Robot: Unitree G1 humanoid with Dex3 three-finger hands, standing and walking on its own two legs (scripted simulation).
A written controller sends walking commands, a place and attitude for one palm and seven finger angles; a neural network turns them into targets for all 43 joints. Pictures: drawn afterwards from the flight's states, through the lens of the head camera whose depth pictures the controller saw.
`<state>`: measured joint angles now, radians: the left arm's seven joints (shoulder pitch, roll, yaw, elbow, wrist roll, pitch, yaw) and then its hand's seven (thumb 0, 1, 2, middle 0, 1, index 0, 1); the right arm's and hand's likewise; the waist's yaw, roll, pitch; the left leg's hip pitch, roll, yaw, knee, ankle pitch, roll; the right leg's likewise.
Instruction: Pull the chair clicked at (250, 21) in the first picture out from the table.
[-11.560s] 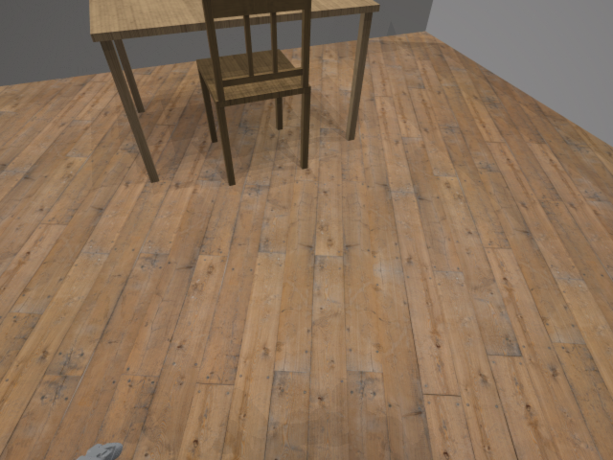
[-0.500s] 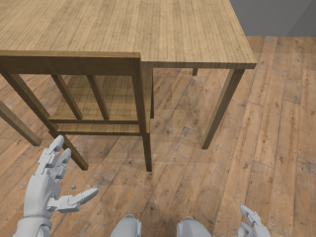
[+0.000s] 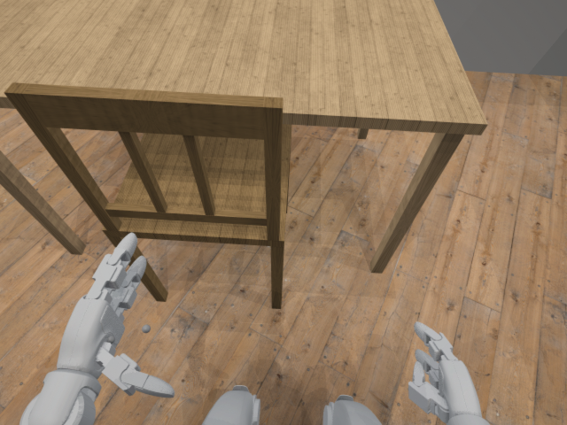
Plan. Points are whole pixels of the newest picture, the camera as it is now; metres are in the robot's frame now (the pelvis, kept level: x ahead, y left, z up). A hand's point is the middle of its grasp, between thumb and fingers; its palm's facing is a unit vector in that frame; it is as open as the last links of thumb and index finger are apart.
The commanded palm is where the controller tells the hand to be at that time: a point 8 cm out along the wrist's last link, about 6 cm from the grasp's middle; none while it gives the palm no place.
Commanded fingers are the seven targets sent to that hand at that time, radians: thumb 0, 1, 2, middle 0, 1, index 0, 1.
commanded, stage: raise the hand toward the chair's back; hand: left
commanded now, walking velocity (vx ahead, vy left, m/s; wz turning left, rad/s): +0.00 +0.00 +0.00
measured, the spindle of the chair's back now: (146, 173) +0.53 +0.30 -0.03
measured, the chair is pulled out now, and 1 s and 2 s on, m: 0.00 0.00 0.00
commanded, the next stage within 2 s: aim the fingers beside a spindle in 0.68 s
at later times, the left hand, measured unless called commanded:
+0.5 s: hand (135, 305) +0.25 +0.20 +0.05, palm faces +0.02 -1.00 -0.06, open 16.9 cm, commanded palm +0.23 +0.26 +0.05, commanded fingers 0.00 -0.50 0.30 -0.06 -0.08 -0.06 -0.08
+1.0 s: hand (156, 304) +0.26 +0.19 +0.04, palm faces -0.03 -1.00 -0.05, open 16.9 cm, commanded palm +0.25 +0.25 +0.04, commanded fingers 0.00 -0.50 0.30 -0.06 -0.08 -0.06 -0.08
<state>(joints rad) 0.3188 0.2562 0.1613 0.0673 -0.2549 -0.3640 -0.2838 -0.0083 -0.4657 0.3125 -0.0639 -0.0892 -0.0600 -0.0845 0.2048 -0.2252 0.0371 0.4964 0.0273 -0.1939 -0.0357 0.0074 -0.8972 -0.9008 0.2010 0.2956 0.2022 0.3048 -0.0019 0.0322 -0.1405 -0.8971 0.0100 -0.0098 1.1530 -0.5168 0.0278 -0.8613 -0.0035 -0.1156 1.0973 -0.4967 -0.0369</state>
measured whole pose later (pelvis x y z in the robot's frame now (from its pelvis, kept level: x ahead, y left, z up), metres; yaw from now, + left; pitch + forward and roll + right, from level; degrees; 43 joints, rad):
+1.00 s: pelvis +0.01 -0.01 +0.00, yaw +0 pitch +16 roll -2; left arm 0.22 0.26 0.19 0.15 -0.27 -0.40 -0.28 -0.01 -0.50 0.30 -0.06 -0.08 -0.06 -0.08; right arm 0.23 -0.25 0.03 0.53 0.03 -0.19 -0.04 0.01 -0.90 -0.90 0.20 0.30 0.20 0.30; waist -0.02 0.03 -0.14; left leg -0.91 0.01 -0.01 1.15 -0.52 0.02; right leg -0.88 0.00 -0.12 1.10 -0.51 -0.05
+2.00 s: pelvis +0.00 +0.00 -0.03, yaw -2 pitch +22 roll -2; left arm -0.25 0.26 0.22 0.54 -0.20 -0.44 -0.20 -0.01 -0.50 0.30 -0.06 -0.08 -0.06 -0.08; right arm 0.24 -0.25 0.02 0.58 0.01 -0.09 -0.01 0.01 -0.90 -0.90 0.20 0.30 0.20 0.30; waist -0.06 0.02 -0.15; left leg -1.10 0.02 0.02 1.26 -0.55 0.03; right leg -1.09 0.00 -0.09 1.22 -0.52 -0.04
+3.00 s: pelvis -0.01 +0.00 -0.03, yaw -2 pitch +23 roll -2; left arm -0.31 0.26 0.22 0.62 -0.18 -0.48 -0.16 -0.01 -0.50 0.30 -0.06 -0.08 -0.06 -0.08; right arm 0.23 -0.25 0.02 0.58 0.01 -0.03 0.00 0.00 -0.90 -0.90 0.20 0.30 0.20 0.30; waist -0.07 0.02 -0.16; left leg -1.13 0.02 0.02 1.28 -0.55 0.03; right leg -1.11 0.00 -0.09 1.24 -0.53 -0.04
